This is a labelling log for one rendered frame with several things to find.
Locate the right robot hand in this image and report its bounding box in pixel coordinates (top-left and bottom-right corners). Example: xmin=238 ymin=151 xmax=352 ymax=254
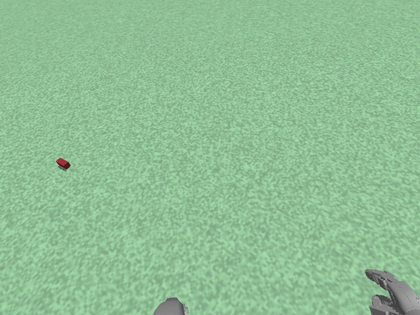
xmin=365 ymin=269 xmax=420 ymax=315

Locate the small box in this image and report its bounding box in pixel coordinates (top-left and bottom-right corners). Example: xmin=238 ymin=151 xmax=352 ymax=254
xmin=56 ymin=158 xmax=71 ymax=169

